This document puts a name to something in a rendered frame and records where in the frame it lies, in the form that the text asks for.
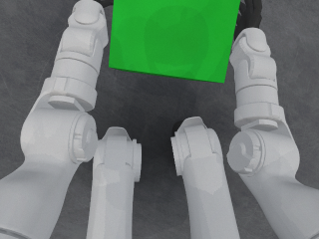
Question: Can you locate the robot right thigh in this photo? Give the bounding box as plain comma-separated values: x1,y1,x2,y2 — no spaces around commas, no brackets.
170,124,240,239

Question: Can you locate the right robot hand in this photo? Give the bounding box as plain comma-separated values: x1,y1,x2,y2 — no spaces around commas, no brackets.
233,0,262,41

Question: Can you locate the left robot upper arm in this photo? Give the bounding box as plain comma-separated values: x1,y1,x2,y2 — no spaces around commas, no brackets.
0,108,99,239

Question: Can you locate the carton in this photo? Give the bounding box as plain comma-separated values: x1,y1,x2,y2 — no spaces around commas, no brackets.
109,0,240,84

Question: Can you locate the robot right forearm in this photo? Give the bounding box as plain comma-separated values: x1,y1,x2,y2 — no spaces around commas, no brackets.
229,27,295,142

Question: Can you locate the robot right shin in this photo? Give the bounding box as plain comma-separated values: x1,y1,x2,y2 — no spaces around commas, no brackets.
177,117,223,162

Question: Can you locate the right robot upper arm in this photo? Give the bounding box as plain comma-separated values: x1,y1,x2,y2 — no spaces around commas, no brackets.
226,128,319,239

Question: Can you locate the robot left forearm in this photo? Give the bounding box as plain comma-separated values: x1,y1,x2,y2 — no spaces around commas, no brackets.
20,0,109,151

